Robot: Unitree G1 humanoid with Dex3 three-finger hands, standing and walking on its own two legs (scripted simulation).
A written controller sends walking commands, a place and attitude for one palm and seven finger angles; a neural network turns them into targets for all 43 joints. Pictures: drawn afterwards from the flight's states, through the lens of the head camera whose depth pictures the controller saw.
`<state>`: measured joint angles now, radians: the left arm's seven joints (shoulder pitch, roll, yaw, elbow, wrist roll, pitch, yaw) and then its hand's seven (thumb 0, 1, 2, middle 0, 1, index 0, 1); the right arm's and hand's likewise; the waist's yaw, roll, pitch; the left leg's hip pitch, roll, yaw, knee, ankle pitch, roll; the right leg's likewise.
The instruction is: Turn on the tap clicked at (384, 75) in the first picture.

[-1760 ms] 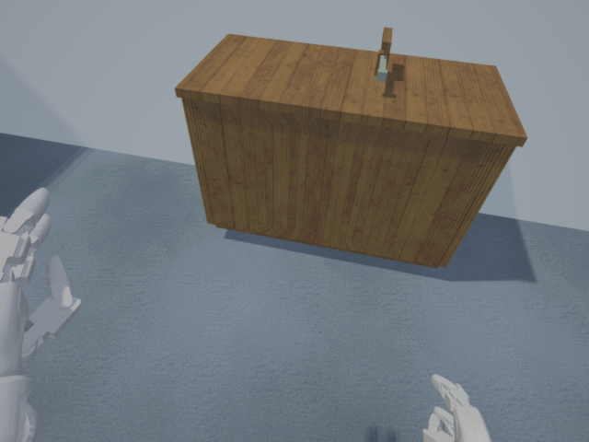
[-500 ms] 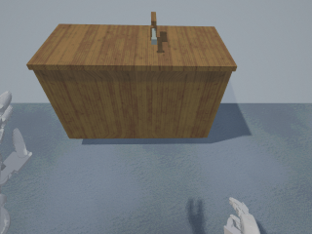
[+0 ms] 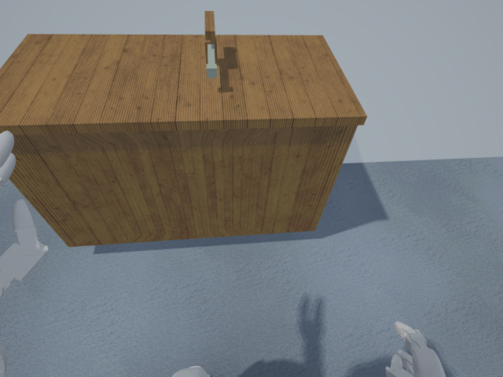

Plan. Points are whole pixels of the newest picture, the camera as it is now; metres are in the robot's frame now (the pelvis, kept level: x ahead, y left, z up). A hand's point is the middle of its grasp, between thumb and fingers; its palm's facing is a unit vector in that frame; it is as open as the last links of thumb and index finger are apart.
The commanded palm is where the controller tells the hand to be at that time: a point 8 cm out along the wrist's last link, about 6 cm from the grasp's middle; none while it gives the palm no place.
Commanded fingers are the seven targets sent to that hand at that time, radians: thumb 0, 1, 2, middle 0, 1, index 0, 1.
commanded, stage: turn to face it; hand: left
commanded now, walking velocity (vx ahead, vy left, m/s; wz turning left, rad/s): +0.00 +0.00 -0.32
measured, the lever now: (211, 71) +0.83 +0.17 +0.03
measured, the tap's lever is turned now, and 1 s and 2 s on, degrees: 0 0 0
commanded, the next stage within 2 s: take the last steps up to it in 0.32 s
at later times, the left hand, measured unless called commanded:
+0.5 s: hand (134, 202) +0.27 +0.17 +0.18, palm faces +0.28 -0.85 -0.44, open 7.4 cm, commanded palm +0.22 +0.22 +0.19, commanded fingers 0.00 0.90 0.90 -0.20 -0.30 -0.20 -0.30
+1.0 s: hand (197, 187) +0.30 +0.10 +0.19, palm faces +0.24 -0.88 -0.41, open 7.4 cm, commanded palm +0.25 +0.16 +0.19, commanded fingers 0.00 0.90 0.90 -0.20 -0.30 -0.20 -0.30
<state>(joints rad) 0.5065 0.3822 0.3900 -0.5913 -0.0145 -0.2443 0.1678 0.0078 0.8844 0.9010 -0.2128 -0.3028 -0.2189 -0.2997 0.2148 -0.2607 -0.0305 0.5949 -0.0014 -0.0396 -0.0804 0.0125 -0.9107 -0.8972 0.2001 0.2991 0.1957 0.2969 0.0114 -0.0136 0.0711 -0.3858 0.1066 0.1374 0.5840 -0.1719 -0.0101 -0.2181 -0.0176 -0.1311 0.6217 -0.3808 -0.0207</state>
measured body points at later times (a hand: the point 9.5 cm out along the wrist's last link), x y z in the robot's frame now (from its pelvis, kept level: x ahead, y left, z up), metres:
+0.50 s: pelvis +0.03 -0.03 +0.01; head +0.05 -0.05 +0.46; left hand +0.25 +0.21 +0.21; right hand +0.15 -0.29 -0.10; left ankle +0.04 +0.10 -0.68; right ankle +0.04 -0.12 -0.72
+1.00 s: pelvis +0.04 -0.08 +0.00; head +0.04 -0.10 +0.45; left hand +0.28 +0.15 +0.21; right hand +0.14 -0.33 -0.11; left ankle +0.05 +0.06 -0.67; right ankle +0.05 -0.18 -0.72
